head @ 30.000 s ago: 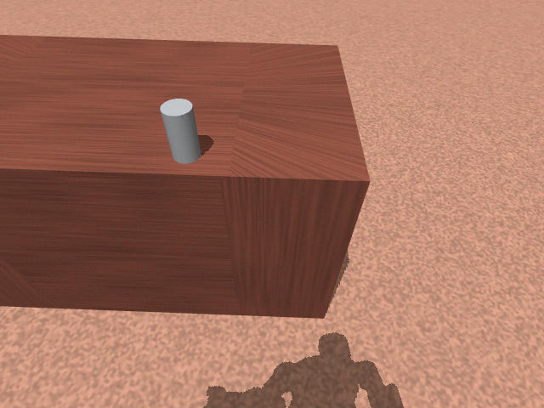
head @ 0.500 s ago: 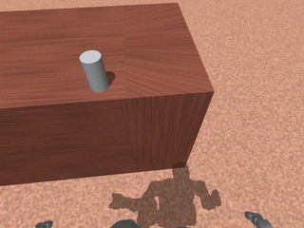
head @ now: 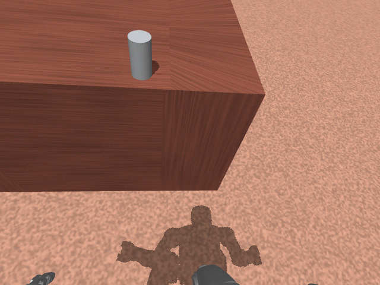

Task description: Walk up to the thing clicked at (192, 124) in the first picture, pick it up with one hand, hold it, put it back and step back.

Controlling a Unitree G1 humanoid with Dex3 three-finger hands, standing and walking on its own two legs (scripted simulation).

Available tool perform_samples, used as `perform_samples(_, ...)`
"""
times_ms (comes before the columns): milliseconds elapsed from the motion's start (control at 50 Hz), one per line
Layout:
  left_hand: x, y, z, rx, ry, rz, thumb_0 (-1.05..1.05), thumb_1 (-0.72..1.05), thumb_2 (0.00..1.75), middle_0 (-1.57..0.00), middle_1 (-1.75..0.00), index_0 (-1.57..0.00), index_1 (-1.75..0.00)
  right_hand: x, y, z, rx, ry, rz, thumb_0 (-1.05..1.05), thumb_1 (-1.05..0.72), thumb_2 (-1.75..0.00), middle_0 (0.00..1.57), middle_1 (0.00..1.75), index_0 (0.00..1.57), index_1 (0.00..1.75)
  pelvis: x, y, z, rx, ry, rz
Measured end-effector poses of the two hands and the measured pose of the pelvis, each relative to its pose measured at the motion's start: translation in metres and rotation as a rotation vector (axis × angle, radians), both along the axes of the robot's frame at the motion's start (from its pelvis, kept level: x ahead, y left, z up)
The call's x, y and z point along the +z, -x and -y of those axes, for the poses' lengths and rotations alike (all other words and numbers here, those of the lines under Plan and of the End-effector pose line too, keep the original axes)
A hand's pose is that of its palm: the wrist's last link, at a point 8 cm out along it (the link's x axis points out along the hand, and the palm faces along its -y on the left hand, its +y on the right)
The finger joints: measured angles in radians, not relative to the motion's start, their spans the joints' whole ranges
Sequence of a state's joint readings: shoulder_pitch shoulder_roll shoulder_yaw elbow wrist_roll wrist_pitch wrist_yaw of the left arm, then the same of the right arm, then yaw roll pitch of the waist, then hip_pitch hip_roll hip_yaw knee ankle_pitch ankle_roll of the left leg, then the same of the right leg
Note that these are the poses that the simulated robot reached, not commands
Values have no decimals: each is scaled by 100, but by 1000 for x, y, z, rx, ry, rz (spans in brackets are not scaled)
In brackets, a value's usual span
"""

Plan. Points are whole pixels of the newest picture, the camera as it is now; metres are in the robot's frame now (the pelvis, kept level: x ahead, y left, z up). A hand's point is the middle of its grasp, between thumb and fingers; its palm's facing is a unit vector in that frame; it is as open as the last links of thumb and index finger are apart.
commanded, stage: step back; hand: left
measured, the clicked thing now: (140, 56) +0.72 +0.16 +0.04
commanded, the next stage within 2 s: none
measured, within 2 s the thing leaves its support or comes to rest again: neither
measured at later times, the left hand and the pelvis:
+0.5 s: hand out of the picture -0.04 +0.21 -0.14, palm faces +0.00 -0.90 -0.43, open 7.4 cm; pelvis -0.16 -0.06 -0.01, yaw +1 degrees
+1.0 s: hand out of the picture -0.28 +0.17 -0.17, palm faces -0.03 -0.92 -0.39, open 7.4 cm; pelvis -0.33 -0.10 -0.02, yaw -1 degrees
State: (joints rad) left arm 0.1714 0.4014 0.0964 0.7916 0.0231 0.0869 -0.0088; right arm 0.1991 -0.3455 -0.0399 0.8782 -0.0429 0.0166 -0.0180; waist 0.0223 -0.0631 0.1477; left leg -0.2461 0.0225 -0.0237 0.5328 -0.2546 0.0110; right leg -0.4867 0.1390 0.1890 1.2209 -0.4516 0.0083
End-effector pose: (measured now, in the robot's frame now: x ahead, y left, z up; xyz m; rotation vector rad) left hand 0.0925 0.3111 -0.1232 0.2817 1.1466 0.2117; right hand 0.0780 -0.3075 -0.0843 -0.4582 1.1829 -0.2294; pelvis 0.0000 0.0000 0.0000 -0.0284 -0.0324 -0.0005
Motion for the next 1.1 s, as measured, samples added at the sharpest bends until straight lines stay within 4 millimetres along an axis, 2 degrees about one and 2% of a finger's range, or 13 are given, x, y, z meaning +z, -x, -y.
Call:
perform_samples(120,-5,53,4,-28,-43,-83,1,91,90,-20,-30,-20,-30,-1,12,16,10,-5,104,1,-90,-90,21,30,21,30,-7,41,14,-50,-14,2)
perform_samples(240,-3,94,32,-61,-77,-88,1,91,90,-20,-30,-20,-30,-26,41,51,1,-33,164,1,-90,-90,21,30,21,30,-23,88,37,-71,-1,22)
perform_samples(340,18,130,55,-55,-78,-63,1,90,90,-20,-30,-20,-30,-33,87,62,-42,-67,106,1,-90,-90,21,30,21,30,-11,114,50,-65,-67,9)
perform_samples(440,29,141,60,-48,-103,-9,1,90,90,-21,-30,-20,-30,-38,139,67,-38,-72,33,1,-90,-90,21,30,21,30,-7,141,56,-25,-66,-17)
perform_samples(540,22,149,58,-44,-105,95,1,90,90,-21,-30,-20,-30,-45,186,61,2,-54,-56,1,-90,-90,20,30,21,30,-16,178,58,39,-39,-16)
perform_samples(620,2,170,56,-27,-67,128,1,90,90,-20,-30,-20,-30,-43,216,53,25,-44,-67,1,-90,-90,21,30,21,30,-24,211,58,60,-71,11)
perform_samples(720,-2,219,68,-2,-8,59,1,90,90,-20,-30,-20,-30,-23,242,56,41,-26,-41,1,-90,-90,21,30,21,30,-12,240,60,61,-12,13)
perform_samples(840,-4,289,74,12,-12,-20,1,90,90,-20,-30,-20,-30,-4,244,73,62,-1,62,1,-90,-90,21,30,21,30,-7,279,73,18,-3,-16)
perform_samples(900,-8,324,80,-10,-33,-64,1,90,90,-20,-30,-20,-30,-7,248,85,68,-11,121,1,-90,-90,21,30,21,30,-12,301,83,-15,-15,-15)
perform_samples(960,-10,357,90,-20,-61,-98,1,90,90,-20,-30,-20,-30,-18,260,100,55,-33,162,1,-90,-90,21,30,21,30,-21,323,93,-36,-1,7)
perform_samples(1040,3,396,101,1,-72,-112,1,90,90,-20,-30,-20,-30,-29,295,107,6,-75,131,0,-90,-90,20,30,21,30,-16,337,100,-37,-13,17)
perform_samples(1100,13,411,100,20,-90,-110,1,90,89,-21,-30,-20,-30,-36,323,107,-19,-103,84,1,-90,-90,20,30,21,30,-11,344,100,-29,-38,12)
